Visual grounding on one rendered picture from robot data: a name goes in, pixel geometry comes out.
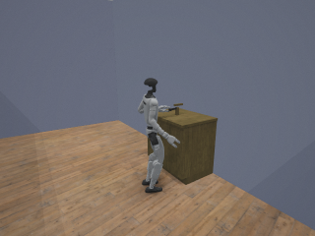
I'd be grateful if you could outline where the robot left hand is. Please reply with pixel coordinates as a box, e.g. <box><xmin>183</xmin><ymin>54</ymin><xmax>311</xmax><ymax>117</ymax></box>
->
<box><xmin>158</xmin><ymin>105</ymin><xmax>170</xmax><ymax>113</ymax></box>

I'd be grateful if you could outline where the robot right forearm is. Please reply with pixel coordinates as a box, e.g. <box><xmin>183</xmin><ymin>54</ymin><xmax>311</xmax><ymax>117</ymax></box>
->
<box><xmin>151</xmin><ymin>119</ymin><xmax>169</xmax><ymax>139</ymax></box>

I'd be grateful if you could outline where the left robot shin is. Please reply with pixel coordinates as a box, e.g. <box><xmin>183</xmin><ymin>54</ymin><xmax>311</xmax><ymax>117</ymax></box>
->
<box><xmin>146</xmin><ymin>159</ymin><xmax>158</xmax><ymax>182</ymax></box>

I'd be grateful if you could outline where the robot right hand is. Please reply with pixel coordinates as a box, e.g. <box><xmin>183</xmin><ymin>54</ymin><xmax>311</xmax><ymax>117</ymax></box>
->
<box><xmin>166</xmin><ymin>135</ymin><xmax>180</xmax><ymax>148</ymax></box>

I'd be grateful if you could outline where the right robot upper arm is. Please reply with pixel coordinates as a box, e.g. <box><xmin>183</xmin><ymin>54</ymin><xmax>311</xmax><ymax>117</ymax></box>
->
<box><xmin>148</xmin><ymin>98</ymin><xmax>158</xmax><ymax>125</ymax></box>

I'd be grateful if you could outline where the left robot upper arm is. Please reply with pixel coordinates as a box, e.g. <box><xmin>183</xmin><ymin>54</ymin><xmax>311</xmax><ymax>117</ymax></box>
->
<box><xmin>138</xmin><ymin>95</ymin><xmax>145</xmax><ymax>114</ymax></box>

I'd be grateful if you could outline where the right robot foot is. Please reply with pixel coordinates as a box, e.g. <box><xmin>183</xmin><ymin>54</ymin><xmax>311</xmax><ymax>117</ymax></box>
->
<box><xmin>145</xmin><ymin>186</ymin><xmax>162</xmax><ymax>193</ymax></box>

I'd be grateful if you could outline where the counter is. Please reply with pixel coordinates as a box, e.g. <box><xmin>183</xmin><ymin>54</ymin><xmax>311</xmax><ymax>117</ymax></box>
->
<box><xmin>148</xmin><ymin>103</ymin><xmax>218</xmax><ymax>185</ymax></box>

